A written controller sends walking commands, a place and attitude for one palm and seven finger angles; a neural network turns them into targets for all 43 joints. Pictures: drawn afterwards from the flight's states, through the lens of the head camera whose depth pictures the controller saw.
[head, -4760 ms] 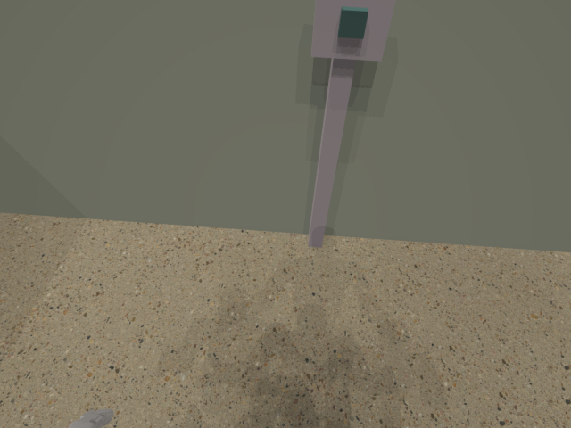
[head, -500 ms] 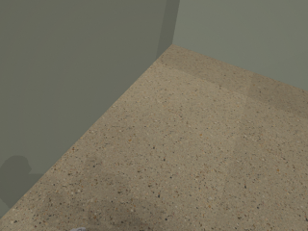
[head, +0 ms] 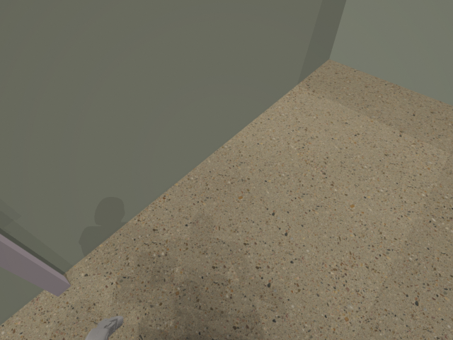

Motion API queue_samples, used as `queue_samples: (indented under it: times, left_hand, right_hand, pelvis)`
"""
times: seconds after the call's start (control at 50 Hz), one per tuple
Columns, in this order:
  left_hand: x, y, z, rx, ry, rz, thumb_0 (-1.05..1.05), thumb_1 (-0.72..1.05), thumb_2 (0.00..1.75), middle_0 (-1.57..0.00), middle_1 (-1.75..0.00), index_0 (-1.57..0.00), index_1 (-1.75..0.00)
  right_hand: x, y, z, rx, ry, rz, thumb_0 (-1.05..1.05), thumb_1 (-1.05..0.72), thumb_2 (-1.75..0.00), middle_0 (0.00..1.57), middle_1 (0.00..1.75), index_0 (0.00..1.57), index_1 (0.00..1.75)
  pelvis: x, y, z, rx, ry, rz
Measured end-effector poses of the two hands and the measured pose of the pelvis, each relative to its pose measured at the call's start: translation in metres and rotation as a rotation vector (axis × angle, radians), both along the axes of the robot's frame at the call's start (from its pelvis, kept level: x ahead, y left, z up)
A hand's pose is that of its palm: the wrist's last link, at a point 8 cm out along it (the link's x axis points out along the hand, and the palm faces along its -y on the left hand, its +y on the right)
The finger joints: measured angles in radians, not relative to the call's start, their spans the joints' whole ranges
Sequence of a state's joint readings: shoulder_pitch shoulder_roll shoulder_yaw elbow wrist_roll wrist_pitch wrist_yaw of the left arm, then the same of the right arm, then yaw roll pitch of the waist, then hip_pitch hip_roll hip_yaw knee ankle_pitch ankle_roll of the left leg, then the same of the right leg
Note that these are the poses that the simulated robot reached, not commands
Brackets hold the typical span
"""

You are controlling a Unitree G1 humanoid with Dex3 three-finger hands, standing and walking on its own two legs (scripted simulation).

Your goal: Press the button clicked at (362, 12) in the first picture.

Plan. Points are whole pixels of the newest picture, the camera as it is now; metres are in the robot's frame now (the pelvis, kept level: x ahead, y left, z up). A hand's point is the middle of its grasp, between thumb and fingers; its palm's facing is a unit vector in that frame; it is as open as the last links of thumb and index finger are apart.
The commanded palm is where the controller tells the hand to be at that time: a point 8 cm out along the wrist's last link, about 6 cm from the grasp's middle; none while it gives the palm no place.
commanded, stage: turn to face it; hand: left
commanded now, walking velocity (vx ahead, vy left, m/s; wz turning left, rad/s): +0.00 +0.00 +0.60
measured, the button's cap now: out of the picture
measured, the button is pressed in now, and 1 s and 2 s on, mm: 0 0 0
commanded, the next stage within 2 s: take the last steps up to it in 1.18 s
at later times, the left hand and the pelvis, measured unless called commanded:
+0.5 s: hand out of the picture -0.08 +0.22 -0.18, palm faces +0.37 -0.89 -0.26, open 7.4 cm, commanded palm none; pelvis -0.02 +0.01 -0.01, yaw +20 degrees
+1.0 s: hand out of the picture +0.00 +0.23 -0.13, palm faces +0.56 -0.78 -0.28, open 7.4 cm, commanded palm none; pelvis +0.00 -0.01 +0.00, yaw +37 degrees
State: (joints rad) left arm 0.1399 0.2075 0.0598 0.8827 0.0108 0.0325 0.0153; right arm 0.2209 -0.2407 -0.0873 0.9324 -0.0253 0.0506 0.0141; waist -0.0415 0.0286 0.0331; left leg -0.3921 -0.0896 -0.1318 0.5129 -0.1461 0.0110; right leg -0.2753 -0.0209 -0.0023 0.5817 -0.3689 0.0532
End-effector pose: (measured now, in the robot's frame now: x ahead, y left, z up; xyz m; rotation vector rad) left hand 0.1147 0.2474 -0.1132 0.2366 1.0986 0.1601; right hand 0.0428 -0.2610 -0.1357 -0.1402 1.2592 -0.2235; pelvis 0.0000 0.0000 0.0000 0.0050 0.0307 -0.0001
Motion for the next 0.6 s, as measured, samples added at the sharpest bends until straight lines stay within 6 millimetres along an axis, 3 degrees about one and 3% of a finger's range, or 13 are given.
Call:
queue_samples:
  times: [0.14,0.28,0.36,0.5,0.54,0.6]
  left_hand:
    - [-0.05,-0.024,0.014,0.01,0.017,0.09,0.01,0.9,0.9,-0.2,-0.3,-0.2,-0.3]
    - [-0.101,-0.028,0.009,-0.011,0.075,0.21,0.01,0.9,0.9,-0.2,-0.3,-0.2,-0.3]
    - [-0.141,-0.02,0.0,-0.025,0.137,0.293,0.01,0.91,0.9,-0.21,-0.3,-0.2,-0.3]
    - [-0.212,0.014,-0.032,-0.061,0.249,0.446,0.01,0.9,0.9,-0.2,-0.3,-0.2,-0.3]
    - [-0.221,0.023,-0.034,-0.058,0.272,0.474,0.01,0.91,0.9,-0.2,-0.3,-0.2,-0.3]
    - [-0.219,0.034,-0.028,-0.057,0.244,0.504,0.01,0.91,0.9,-0.2,-0.3,-0.2,-0.3]
  right_hand:
    - [0.027,-0.026,0.004,0.015,-0.018,0.101,0.0,-0.91,-0.9,0.2,0.3,0.2,0.3]
    - [0.053,-0.02,0.006,0.012,0.03,0.228,0.0,-0.91,-0.9,0.2,0.3,0.19,0.3]
    - [0.08,0.002,0.006,0.005,0.032,0.32,0.0,-0.91,-0.9,0.2,0.3,0.19,0.3]
    - [0.138,0.066,0.011,-0.025,-0.098,0.493,0.0,-0.91,-0.9,0.2,0.3,0.2,0.3]
    - [0.146,0.08,0.018,-0.028,-0.132,0.52,0.0,-0.91,-0.9,0.2,0.3,0.2,0.3]
    - [0.149,0.093,0.028,-0.037,-0.145,0.551,0.0,-0.91,-0.9,0.2,0.3,0.2,0.3]
  pelvis:
    - [-0.007,-0.022,0.009,0.031,-0.027,0.097]
    - [-0.008,-0.025,0.012,0.044,-0.029,0.206]
    - [-0.01,-0.018,0.009,0.04,-0.022,0.26]
    - [-0.015,0.012,-0.009,0.012,-0.011,0.349]
    - [-0.017,0.016,-0.007,0.006,-0.017,0.363]
    - [-0.018,0.021,0.0,-0.012,-0.023,0.399]
